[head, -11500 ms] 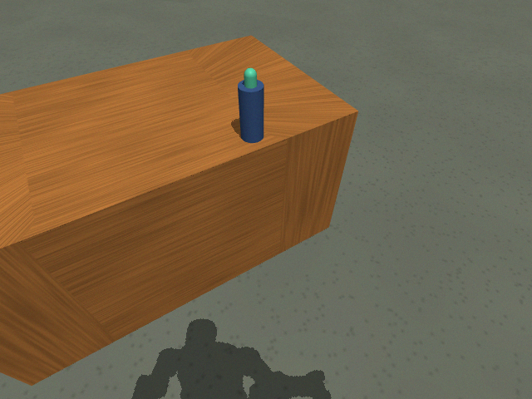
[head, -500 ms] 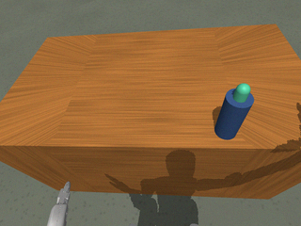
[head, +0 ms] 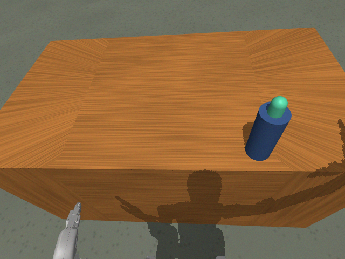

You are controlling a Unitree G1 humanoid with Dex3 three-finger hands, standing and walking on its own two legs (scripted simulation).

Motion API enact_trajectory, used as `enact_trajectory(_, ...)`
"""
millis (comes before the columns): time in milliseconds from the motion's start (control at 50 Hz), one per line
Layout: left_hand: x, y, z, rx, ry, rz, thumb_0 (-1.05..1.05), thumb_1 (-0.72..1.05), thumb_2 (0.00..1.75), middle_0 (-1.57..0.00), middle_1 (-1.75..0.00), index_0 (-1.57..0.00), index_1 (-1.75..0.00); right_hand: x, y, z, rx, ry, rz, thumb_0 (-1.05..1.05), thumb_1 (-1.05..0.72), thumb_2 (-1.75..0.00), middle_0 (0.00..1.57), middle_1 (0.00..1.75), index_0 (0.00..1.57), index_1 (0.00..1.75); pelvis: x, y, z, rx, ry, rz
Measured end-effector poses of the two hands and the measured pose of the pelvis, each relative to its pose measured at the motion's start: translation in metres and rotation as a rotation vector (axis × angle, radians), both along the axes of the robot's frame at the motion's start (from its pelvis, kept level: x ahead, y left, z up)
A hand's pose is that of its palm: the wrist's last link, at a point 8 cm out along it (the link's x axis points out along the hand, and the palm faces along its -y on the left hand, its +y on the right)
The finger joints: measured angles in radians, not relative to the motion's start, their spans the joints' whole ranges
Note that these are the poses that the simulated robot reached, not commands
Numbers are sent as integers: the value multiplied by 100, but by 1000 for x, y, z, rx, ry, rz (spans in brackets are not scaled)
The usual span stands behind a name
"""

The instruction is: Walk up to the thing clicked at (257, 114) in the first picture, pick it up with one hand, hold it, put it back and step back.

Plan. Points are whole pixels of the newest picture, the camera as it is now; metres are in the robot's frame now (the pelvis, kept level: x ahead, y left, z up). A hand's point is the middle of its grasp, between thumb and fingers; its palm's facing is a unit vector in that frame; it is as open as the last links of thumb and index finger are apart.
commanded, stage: go down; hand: right
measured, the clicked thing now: (267, 128) +0.44 -0.20 +0.03
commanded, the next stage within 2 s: approach in 0.06 s
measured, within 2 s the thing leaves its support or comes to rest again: neither
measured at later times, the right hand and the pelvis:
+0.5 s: hand out of the picture +0.36 -0.35 +0.06, palm faces +0.12 +0.99 +0.07, open 17.4 cm; pelvis -0.01 -0.01 -0.01, yaw +0 degrees
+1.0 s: hand (282, 142) +0.42 -0.24 -0.01, palm faces +0.15 +0.99 +0.07, open 17.5 cm; pelvis -0.01 +0.00 -0.04, yaw +2 degrees
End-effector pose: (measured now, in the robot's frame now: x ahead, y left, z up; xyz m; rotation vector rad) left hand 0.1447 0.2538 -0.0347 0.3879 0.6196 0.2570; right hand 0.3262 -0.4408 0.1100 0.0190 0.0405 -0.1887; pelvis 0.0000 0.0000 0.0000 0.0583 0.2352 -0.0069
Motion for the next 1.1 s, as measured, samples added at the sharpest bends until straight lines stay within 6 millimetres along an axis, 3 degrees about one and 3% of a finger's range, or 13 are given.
enact_trajectory(140,-9,2,4,5,4,5,-1,-53,6,-6,-5,-6,-5,-6,2,-15,33,5,-16,-1,53,-7,5,6,6,6,1,0,-1,-3,0,1)
enact_trajectory(280,-16,-2,-7,9,63,7,-1,-53,5,-5,-5,-6,-5,-5,-4,-4,-17,-41,-27,-1,54,-5,5,5,5,5,-2,0,-2,5,-3,2)
enact_trajectory(380,-9,-6,-11,-8,39,0,-1,-53,5,-6,-5,-6,-5,-1,6,-9,-6,12,18,-1,53,-5,5,5,5,5,-6,-4,-3,6,4,0)
enact_trajectory(460,-3,-2,0,2,-29,-8,-1,-53,4,-6,-5,-7,-5,6,28,-33,36,64,58,-1,53,-5,5,5,5,5,-9,-6,-4,0,7,1)
enact_trajectory(560,-9,-2,8,21,-55,-29,-1,-52,4,-6,-5,-7,-5,19,63,-79,85,72,79,-1,55,-5,4,5,5,5,-11,-2,-12,-8,32,11)
enact_trajectory(720,-34,12,-13,74,39,27,-1,-51,3,-6,-6,-7,-4,51,102,-130,61,20,76,-1,56,-6,4,6,5,6,-18,1,-36,3,98,30)
enact_trajectory(800,-36,21,-12,100,28,59,-1,-52,4,-6,-6,-7,-5,67,114,-132,54,-11,59,-1,56,-6,4,5,4,5,-20,0,-43,10,112,38)
enact_trajectory(880,-31,21,1,95,-25,57,-1,-52,4,-6,-6,-7,-5,73,133,-124,56,-19,66,-1,56,-6,4,5,4,5,-17,0,-41,8,111,46)
enact_trajectory(980,-31,15,5,41,-44,50,-1,-52,4,-6,-5,-7,-5,66,147,-120,63,10,52,-1,55,-5,4,5,5,5,-12,3,-37,0,95,40)
enact_trajectory(1100,-28,13,-5,-9,-42,23,-1,-52,4,-6,-5,-7,-4,56,151,-118,24,-8,22,-1,55,-5,4,5,5,5,-18,6,-41,-9,83,34)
